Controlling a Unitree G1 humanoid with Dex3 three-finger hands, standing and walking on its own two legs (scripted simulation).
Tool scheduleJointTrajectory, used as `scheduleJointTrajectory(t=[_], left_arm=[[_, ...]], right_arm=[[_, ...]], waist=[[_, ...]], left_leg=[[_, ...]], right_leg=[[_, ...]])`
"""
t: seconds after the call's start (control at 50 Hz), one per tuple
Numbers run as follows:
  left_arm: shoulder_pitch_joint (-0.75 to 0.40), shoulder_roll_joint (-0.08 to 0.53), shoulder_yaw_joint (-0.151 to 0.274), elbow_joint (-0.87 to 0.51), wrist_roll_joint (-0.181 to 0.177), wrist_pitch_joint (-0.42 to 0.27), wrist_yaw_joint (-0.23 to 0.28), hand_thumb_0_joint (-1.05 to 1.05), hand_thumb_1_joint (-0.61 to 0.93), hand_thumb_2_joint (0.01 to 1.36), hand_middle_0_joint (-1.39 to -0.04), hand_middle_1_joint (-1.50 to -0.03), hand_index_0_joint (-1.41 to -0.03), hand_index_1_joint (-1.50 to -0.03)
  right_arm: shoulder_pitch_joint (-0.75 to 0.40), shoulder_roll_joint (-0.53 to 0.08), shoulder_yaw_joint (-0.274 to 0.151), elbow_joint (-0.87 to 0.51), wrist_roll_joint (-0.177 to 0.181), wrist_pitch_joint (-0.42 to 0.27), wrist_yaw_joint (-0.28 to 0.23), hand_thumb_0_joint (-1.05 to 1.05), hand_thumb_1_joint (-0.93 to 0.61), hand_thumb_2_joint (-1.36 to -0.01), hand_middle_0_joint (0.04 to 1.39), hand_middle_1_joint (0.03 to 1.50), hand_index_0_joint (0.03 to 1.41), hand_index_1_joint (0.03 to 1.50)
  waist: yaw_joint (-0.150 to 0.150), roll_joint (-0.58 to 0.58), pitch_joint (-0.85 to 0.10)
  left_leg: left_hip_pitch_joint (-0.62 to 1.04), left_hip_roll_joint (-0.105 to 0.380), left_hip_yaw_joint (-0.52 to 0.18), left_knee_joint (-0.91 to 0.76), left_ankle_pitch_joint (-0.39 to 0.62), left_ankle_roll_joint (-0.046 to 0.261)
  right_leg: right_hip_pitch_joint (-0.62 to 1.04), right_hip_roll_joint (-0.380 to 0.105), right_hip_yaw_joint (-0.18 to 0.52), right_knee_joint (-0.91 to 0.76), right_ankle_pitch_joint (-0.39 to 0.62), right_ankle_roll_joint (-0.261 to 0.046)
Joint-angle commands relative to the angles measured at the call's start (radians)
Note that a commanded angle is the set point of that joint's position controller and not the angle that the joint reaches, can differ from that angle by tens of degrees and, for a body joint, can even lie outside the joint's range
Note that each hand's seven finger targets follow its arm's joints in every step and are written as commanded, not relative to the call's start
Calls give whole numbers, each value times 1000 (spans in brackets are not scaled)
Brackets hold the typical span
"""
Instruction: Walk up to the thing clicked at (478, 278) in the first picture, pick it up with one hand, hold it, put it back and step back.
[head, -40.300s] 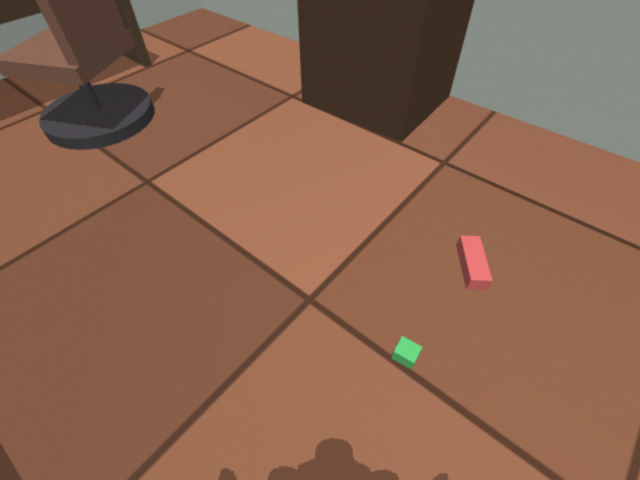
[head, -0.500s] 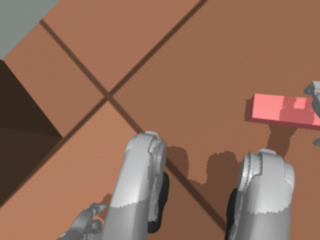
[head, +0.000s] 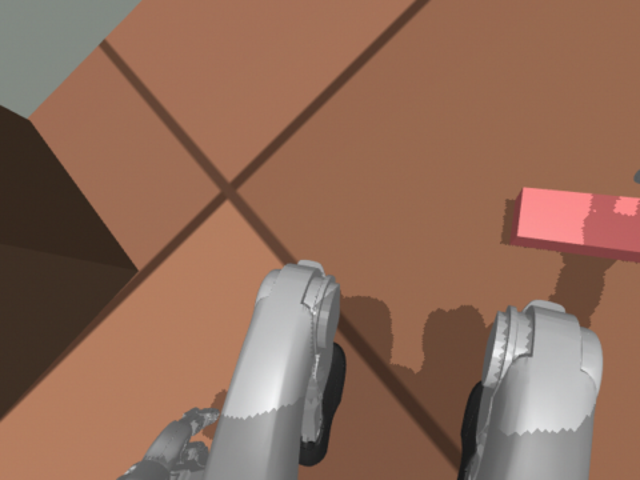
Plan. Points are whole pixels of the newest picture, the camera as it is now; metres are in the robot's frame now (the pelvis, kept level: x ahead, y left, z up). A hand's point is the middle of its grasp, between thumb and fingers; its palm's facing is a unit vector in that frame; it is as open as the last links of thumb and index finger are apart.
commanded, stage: rise first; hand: right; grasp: from above
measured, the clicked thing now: (595, 226) +0.46 -0.29 -0.28
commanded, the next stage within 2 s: approach in 1.04 s
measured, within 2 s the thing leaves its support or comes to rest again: neither
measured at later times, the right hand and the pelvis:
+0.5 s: hand out of the picture +0.41 -0.33 -0.16, palm faces -0.47 +0.07 -0.88, open 14.2 cm; pelvis +0.00 +0.00 +0.01, yaw +0 degrees
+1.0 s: hand out of the picture +0.42 -0.33 -0.16, palm faces -0.46 +0.06 -0.89, open 14.1 cm; pelvis +0.00 +0.00 +0.00, yaw +0 degrees
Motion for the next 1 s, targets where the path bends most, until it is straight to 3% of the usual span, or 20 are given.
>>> scheduleJointTrajectory(t=[0.0, 0.04, 0.1, 0.12, 0.16, 0.28, 0.32, 0.38, 0.42, 0.48, 0.52, 0.62, 0.68, 0.72, 0.76, 0.8, 0.86, 0.88, 0.92, 0.98], left_arm=[[182, 262, 76, -19, 4, -8, 16, 0, 902, 901, -200, -300, -200, -300], [179, 259, 75, -23, 1, -5, 16, 0, 903, 902, -200, -300, -200, -300], [178, 258, 86, -25, -8, -4, 16, 0, 905, 902, -200, -300, -200, -300], [182, 258, 84, -27, -5, -4, 15, 0, 903, 902, -200, -300, -200, -300], [183, 258, 87, -24, -13, 0, 17, 0, 904, 902, -200, -300, -200, -300], [192, 252, 79, -22, -17, 0, 14, 0, 905, 902, -200, -300, -200, -300], [195, 256, 77, -20, -14, -6, 14, 0, 903, 901, -200, -300, -200, -300], [189, 260, 76, -24, -13, -11, 15, 0, 904, 901, -200, -300, -200, -300], [181, 259, 73, -24, -15, -11, 15, 0, 905, 902, -200, -300, -200, -300], [183, 257, 76, -24, -15, -10, 17, 0, 907, 903, -200, -300, -200, -300], [185, 255, 76, -24, -13, -9, 17, 0, 906, 903, -200, -300, -200, -300], [179, 256, 68, -18, -8, -13, 17, 0, 905, 902, -200, -300, -200, -300], [186, 263, 65, -18, -5, -18, 17, 0, 904, 901, -200, -300, -200, -300], [180, 259, 66, -19, -4, -23, 15, 0, 906, 902, -200, -300, -200, -300], [180, 263, 67, -22, -8, -20, 16, 0, 904, 902, -200, -300, -200, -300], [180, 261, 71, -22, -6, -18, 18, 0, 903, 901, -200, -300, -200, -300], [186, 255, 65, -19, -1, -19, 15, 0, 905, 902, -200, -300, -200, -300], [189, 259, 64, -15, -3, -18, 15, 0, 905, 901, -200, -300, -200, -300], [186, 258, 61, -20, 3, -21, 12, 0, 904, 901, -200, -300, -200, -300], [197, 266, 64, -20, -1, -21, 14, 0, 904, 901, -200, -300, -200, -300]], right_arm=[[-259, -279, -32, -142, 26, -9, -31, 0, 598, -1068, 80, 978, 48, 1010], [-244, -290, -38, -178, 25, -14, -29, 0, 600, -1070, 84, 974, 50, 1010], [-237, -264, -31, -203, 34, -14, -28, 0, 606, -1071, 84, 976, 50, 1012], [-238, -259, -20, -192, 27, -12, -26, 0, 605, -1073, 84, 973, 48, 1009], [-241, -270, -28, -210, 24, -9, -28, 0, 603, -1071, 83, 976, 49, 1011], [-242, -233, -3, -158, 31, 2, -21, 0, 594, -1065, 84, 989, 55, 1019], [-247, -218, 8, -113, 34, 2, -17, 0, 595, -1066, 81, 980, 53, 1009], [-260, -237, 5, -121, 29, -5, -11, 0, 592, -1064, 83, 987, 57, 1015], [-264, -267, -12, -150, 22, -14, -15, 0, 596, -1072, 92, 982, 59, 1016], [-275, -283, -27, -199, 19, -22, -24, 0, 592, -1061, 93, 988, 64, 1018], [-265, -276, -31, -184, 18, -21, -31, 0, 590, -1057, 92, 986, 64, 1015], [-282, -233, 11, -101, 10, -15, -33, 0, 581, -1049, 84, 996, 63, 1018], [-277, -279, -22, -119, 17, -13, -40, 0, 582, -1052, 84, 991, 62, 1013], [-283, -256, 3, -146, 16, -14, -35, 0, 576, -1046, 91, 998, 71, 1019], [-277, -298, -23, -163, 12, -16, -38, 0, 564, -1033, 85, 1006, 72, 1019], [-275, -290, -31, -159, 20, -13, -39, 0, 568, -1033, 83, 999, 69, 1013], [-272, -266, -6, -117, 17, -7, -34, 0, 577, -1042, 84, 1007, 67, 1025], [-279, -278, -28, -131, 27, -8, -38, 0, 578, -1042, 85, 1001, 67, 1020], [-266, -252, -2, -104, 25, -5, -29, 0, 574, -1045, 88, 997, 69, 1017], [-264, -299, -34, -138, 22, -5, -25, 0, 567, -1035, 90, 992, 73, 1009]], waist=[[-8, -307, -629], [-26, -332, -663], [-29, -345, -673], [-15, -349, -658], [-27, -331, -687], [-13, -296, -637], [10, -258, -597], [4, -293, -597], [-18, -319, -643], [-21, -334, -689], [-16, -319, -672], [16, -294, -596], [-7, -295, -624], [-3, -333, -646], [-16, -336, -672], [-15, -321, -686], [7, -287, -634], [-5, -290, -628], [13, -291, -605], [-8, -301, -652]], left_leg=[[274, -26, 114, -249, 183, 86], [287, -26, 112, -247, 183, 89], [258, -26, 117, -239, 180, 92], [254, -28, 120, -238, 188, 92], [268, -29, 115, -243, 210, 94], [267, -27, 115, -261, 197, 91], [258, -26, 119, -262, 186, 88], [244, -25, 122, -254, 172, 88], [260, -27, 119, -252, 178, 91], [282, -27, 112, -249, 205, 90], [279, -27, 110, -252, 202, 89], [232, -29, 121, -255, 166, 89], [262, -25, 117, -254, 181, 86], [253, -27, 116, -246, 178, 91], [270, -29, 115, -245, 187, 91], [275, -27, 112, -243, 197, 89], [275, -29, 107, -260, 188, 87], [277, -26, 108, -259, 193, 86], [266, -27, 113, -258, 179, 87], [289, -25, 113, -247, 206, 87]], right_leg=[[506, 27, -133, -255, 138, -50], [522, 29, -136, -262, 142, -48], [555, 27, -130, -278, 143, -42], [551, 26, -128, -279, 150, -42], [554, 27, -129, -274, 171, -43], [520, 28, -129, -283, 154, -48], [495, 28, -125, -275, 140, -52], [519, 28, -122, -284, 132, -48], [547, 29, -125, -284, 141, -44], [561, 29, -131, -274, 166, -43], [541, 29, -135, -269, 161, -44], [508, 29, -126, -274, 123, -47], [517, 31, -131, -267, 141, -48], [542, 30, -130, -272, 135, -43], [536, 29, -131, -267, 146, -43], [536, 31, -134, -259, 154, -45], [490, 30, -135, -254, 137, -50], [487, 32, -138, -258, 145, -50], [481, 32, -132, -261, 128, -50], [515, 32, -133, -256, 161, -49]])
